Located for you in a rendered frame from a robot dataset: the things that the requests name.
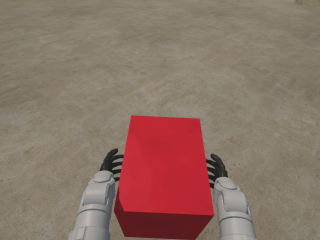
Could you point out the right robot forearm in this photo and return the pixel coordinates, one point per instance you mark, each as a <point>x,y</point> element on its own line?
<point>234,215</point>

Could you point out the robot right hand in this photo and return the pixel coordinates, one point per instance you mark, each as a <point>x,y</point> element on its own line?
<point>219,170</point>

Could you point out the carton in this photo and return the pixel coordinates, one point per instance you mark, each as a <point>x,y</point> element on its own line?
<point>164,189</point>

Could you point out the robot left hand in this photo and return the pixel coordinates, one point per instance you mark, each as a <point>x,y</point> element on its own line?
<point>108,165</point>

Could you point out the left robot forearm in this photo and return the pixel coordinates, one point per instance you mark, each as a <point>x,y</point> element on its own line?
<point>95,209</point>

